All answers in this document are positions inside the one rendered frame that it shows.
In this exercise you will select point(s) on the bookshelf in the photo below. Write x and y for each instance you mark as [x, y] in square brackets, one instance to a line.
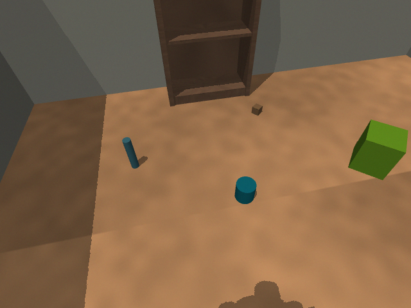
[207, 47]

